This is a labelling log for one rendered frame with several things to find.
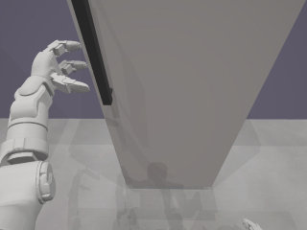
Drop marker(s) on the fridge door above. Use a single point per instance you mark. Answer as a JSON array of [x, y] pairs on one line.
[[184, 76]]

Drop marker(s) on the left robot hand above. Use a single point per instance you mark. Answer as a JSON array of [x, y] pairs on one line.
[[45, 65]]

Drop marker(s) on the left robot upper arm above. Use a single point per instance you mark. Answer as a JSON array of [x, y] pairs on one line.
[[24, 188]]

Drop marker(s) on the robot left forearm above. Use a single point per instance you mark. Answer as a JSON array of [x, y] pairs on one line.
[[28, 123]]

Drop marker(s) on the right robot hand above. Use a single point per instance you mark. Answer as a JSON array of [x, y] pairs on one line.
[[250, 225]]

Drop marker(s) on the handle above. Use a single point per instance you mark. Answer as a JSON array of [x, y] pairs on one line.
[[91, 43]]

